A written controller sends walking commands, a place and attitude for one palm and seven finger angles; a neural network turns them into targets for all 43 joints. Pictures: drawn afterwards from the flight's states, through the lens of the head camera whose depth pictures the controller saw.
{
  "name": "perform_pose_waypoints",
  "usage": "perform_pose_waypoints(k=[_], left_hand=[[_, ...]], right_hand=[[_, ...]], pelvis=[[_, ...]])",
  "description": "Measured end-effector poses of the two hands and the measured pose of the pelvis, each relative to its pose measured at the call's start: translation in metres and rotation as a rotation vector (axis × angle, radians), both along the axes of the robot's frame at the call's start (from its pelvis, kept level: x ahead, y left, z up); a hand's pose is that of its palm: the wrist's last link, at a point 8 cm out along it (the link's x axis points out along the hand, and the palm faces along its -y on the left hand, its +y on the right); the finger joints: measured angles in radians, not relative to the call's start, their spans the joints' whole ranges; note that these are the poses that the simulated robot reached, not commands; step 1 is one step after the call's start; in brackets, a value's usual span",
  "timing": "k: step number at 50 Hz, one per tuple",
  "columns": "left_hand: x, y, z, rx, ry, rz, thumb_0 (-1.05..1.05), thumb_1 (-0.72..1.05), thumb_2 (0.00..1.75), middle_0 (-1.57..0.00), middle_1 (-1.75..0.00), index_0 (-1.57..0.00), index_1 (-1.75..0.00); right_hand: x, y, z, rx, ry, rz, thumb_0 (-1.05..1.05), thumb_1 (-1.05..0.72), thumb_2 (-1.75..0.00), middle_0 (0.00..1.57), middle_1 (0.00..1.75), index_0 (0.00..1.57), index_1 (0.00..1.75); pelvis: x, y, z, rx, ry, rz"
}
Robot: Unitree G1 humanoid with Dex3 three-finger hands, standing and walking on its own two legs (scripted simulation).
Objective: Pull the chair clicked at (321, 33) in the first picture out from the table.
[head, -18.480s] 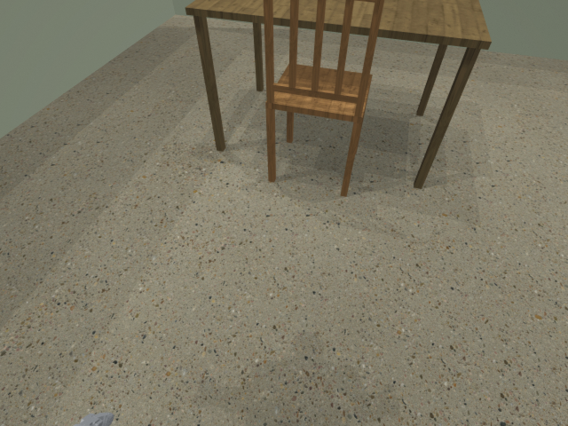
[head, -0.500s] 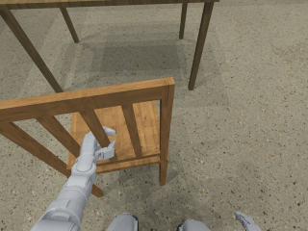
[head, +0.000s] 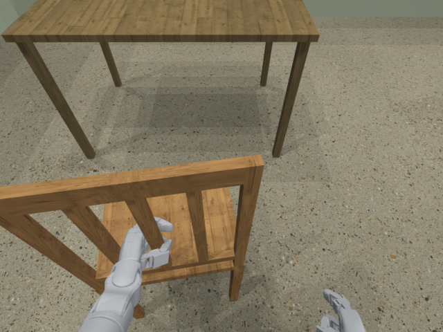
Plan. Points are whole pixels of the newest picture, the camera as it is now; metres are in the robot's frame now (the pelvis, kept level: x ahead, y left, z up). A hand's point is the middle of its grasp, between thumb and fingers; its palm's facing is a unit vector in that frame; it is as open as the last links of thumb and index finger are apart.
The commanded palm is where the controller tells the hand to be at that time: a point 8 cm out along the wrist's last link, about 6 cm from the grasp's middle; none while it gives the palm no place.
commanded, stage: stop walking, hand still on the chair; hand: left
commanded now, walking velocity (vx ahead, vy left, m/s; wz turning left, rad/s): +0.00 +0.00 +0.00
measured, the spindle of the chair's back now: (154, 237) +0.30 +0.16 -0.05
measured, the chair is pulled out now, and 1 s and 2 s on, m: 0.65 0.65 0.65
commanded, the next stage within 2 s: open the thumb and straighten the fingers in 0.22 s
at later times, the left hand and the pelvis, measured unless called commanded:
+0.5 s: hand (161, 249) +0.28 +0.14 -0.07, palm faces +0.04 -0.99 -0.16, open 6.6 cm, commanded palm +0.26 +0.19 -0.05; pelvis +0.01 -0.01 -0.01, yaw +1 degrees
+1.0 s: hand (159, 250) +0.28 +0.15 -0.08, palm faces +0.06 -0.98 -0.18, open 16.6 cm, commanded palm +0.26 +0.19 -0.05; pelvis +0.03 -0.01 -0.04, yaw +2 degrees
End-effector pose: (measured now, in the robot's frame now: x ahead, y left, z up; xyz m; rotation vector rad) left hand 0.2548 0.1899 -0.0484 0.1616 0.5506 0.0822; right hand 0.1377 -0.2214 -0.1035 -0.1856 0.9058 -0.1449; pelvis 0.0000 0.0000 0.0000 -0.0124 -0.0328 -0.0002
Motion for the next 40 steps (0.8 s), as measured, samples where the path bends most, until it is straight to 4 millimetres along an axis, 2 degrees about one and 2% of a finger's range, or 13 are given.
perform_pose_waypoints(k=[4,9,17,22,26,32,36,40], left_hand=[[0.0,0.0,0.0,0.0,0.004,0.006,0.07,0.63,0.75,-0.21,-1.19,-0.49,-1.45],[0.0,0.0,0.0,0.0,0.005,0.011,0.07,0.62,0.75,-0.21,-1.19,-0.49,-1.45],[0.0,-0.001,0.001,0.002,0.006,0.018,0.07,0.62,0.76,-0.21,-1.19,-0.49,-1.45],[0.001,0.003,-0.001,-0.02,-0.024,0.017,0.07,0.56,0.75,-0.25,-1.25,-0.49,-1.45],[0.005,0.006,-0.003,-0.012,-0.044,-0.002,0.05,0.4,0.66,-0.32,-1.3,-0.49,-1.45],[0.012,0.011,-0.008,0.002,-0.019,0.009,0.02,-0.06,0.44,-0.4,-1.32,-0.47,-1.38],[0.011,0.012,-0.008,0.003,-0.008,0.018,0.01,-0.3,0.32,-0.38,-1.19,-0.42,-1.23],[0.009,0.011,-0.009,0.0,-0.003,0.021,0.0,-0.43,0.26,-0.33,-0.99,-0.34,-1.0]], right_hand=[[0.013,-0.007,0.006,-0.015,-0.023,0.0,0.0,-0.91,-0.9,0.21,0.3,0.2,0.3],[0.018,-0.019,0.011,-0.044,-0.026,-0.013,0.0,-0.91,-0.9,0.21,0.3,0.2,0.3],[0.009,-0.032,0.01,-0.063,0.007,-0.042,0.0,-0.91,-0.9,0.2,0.3,0.2,0.3],[0.001,-0.039,0.004,-0.027,0.001,-0.059,0.01,-0.91,-0.9,0.2,0.3,0.2,0.3],[-0.002,-0.045,-0.004,-0.034,-0.004,-0.06,0.01,-0.91,-0.9,0.21,0.3,0.2,0.3],[-0.001,-0.047,-0.019,-0.039,0.003,-0.064,0.01,-0.91,-0.9,0.2,0.3,0.2,0.3],[0.004,-0.043,-0.025,-0.031,-0.008,-0.065,0.01,-0.91,-0.9,0.2,0.3,0.2,0.3],[0.013,-0.037,-0.028,-0.024,-0.028,-0.054,0.01,-0.91,-0.9,0.2,0.3,0.2,0.3]], pelvis=[[0.005,-0.002,0.001,0.001,0.001,0.001],[0.009,-0.004,0.001,0.002,0.002,0.001],[0.013,-0.008,0.001,0.001,0.004,0.002],[0.015,-0.01,-0.006,0.008,0.075,0.021],[0.015,-0.009,-0.015,0.008,0.118,0.021],[0.017,-0.006,-0.026,0.009,0.163,0.018],[0.021,-0.005,-0.03,0.011,0.181,0.016],[0.025,-0.005,-0.033,0.012,0.19,0.019]])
